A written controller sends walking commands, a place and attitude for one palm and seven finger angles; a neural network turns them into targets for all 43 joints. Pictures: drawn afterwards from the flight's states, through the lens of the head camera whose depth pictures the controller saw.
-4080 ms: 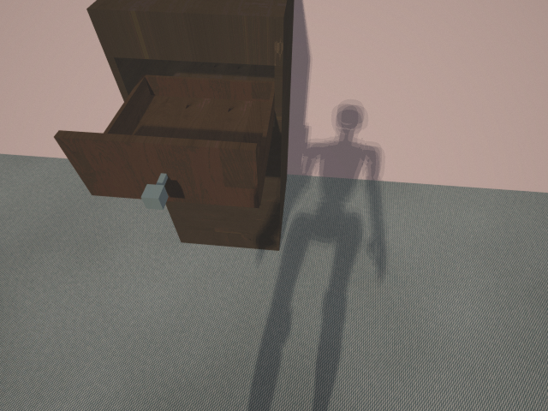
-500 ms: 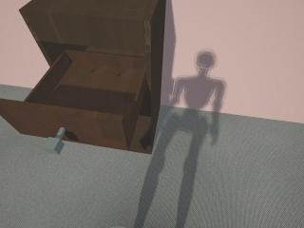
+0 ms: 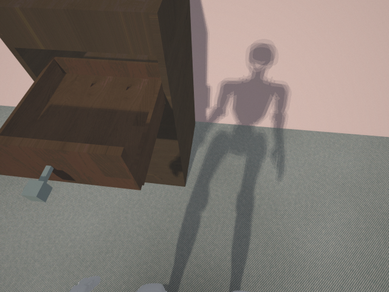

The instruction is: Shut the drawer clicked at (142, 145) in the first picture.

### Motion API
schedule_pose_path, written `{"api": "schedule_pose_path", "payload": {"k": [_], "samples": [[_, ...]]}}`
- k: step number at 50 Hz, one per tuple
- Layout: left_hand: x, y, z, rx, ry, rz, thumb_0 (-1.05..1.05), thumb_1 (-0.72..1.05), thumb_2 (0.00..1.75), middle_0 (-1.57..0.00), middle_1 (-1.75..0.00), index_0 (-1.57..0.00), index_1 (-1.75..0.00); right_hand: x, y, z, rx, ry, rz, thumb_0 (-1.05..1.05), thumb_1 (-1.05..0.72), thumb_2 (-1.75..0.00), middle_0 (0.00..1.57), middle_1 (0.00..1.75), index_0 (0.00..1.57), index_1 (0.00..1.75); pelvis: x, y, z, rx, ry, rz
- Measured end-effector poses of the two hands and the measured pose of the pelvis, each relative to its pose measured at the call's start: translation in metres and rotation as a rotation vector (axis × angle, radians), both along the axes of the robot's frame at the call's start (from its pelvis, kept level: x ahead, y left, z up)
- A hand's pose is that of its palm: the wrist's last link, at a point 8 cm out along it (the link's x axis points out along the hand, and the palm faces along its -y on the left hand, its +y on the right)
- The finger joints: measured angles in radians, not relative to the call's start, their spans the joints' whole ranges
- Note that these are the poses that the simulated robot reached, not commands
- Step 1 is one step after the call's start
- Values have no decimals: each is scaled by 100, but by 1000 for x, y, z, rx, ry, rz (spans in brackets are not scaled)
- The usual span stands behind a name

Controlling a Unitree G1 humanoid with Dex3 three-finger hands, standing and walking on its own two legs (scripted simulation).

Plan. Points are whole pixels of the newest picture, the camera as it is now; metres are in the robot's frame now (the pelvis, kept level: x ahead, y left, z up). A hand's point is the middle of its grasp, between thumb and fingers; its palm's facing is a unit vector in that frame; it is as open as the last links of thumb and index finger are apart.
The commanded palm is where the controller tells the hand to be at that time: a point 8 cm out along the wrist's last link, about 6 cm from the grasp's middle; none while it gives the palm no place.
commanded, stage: come to a stop and stand still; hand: left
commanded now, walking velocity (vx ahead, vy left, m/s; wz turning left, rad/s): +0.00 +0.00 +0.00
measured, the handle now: (41, 182) +0.32 +0.36 -0.01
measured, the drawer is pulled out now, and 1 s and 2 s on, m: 0.30 0.30 0.30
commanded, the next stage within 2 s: look again from close up in 0.40 s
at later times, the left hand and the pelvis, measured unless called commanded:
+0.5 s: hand out of the picture -0.02 +0.15 -0.16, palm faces +0.08 -0.98 -0.19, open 7.3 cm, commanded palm none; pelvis -0.02 -0.03 +0.02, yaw +1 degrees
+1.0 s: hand out of the picture -0.02 +0.19 -0.16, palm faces +0.02 -0.97 -0.22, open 7.4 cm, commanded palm none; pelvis -0.05 +0.00 +0.01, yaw +1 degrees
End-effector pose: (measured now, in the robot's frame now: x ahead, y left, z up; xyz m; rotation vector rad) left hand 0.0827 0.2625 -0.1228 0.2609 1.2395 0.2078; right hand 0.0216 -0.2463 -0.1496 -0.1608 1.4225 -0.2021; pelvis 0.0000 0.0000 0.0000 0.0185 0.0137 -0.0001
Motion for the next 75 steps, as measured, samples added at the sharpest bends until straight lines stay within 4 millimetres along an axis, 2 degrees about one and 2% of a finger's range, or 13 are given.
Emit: {"api": "schedule_pose_path", "payload": {"k": [5,9,12,18,25,28,33,42,50,55,64,70,75], "samples": [[-32,-23,6,-12,66,17,0,90,90,-20,-30,-20,-30,13,-18,9,-1,-51,-1,0,-91,-90,20,30,20,30,-5,-13,9,13,-15,12],[-53,-40,2,-47,73,45,0,90,90,-21,-30,-21,-30,23,-21,17,4,-94,31,0,-91,-90,20,30,20,30,-10,-21,13,13,-23,18],[-67,-48,-7,-80,75,71,0,90,90,-21,-30,-21,-30,26,-18,17,0,-126,56,0,-91,-90,20,30,20,30,-14,-23,8,-13,-29,26],[-91,-64,-14,-131,97,111,0,91,90,-21,-30,-21,-30,20,-8,24,15,-115,109,0,-91,-90,20,30,20,30,-20,-29,12,-19,-40,32],[-110,-68,-9,-129,146,102,0,91,90,-21,-30,-21,-30,1,-9,22,26,-97,87,0,-92,-90,20,30,20,30,-22,-30,15,-18,-40,24],[-113,-65,-6,-97,132,74,0,91,90,-21,-30,-21,-30,-8,-11,18,30,-106,65,0,-92,-90,20,30,20,30,-25,-27,13,-28,-39,6],[-110,-48,-4,-65,89,48,0,90,90,-21,-30,-21,-30,-23,-8,15,19,-146,40,0,-91,-90,20,30,20,30,-32,-18,10,-20,-59,10],[-95,-26,-2,-65,8,20,0,90,90,-20,-30,-20,-30,-61,14,15,40,-90,54,0,-91,-90,20,30,20,30,-46,-4,9,-13,-51,14],[-105,-22,-6,-89,40,20,0,90,90,-20,-30,-20,-30,-83,29,16,47,-30,42,0,-91,-90,20,30,20,30,-47,4,10,-11,-38,13],[-116,-25,-10,-110,80,28,0,90,90,-20,-30,-20,-30,-82,32,18,42,-22,40,0,-91,-90,20,30,20,30,-45,8,11,-11,-37,9],[-131,-30,-16,-142,137,43,0,90,90,-20,-30,-20,-30,-66,38,17,33,-41,35,0,-91,-90,20,30,20,30,-37,17,9,-16,-36,-18],[-127,-17,-20,-144,153,48,0,90,90,-21,-30,-21,-30,-57,50,18,26,-56,20,0,-91,-90,20,30,20,30,-29,31,6,-17,-33,-39],[-113,3,-22,-123,145,36,0,90,90,-21,-30,-21,-30,-53,65,15,25,-65,3,0,-91,-90,20,30,20,30,-22,44,3,-14,-34,-51]]}}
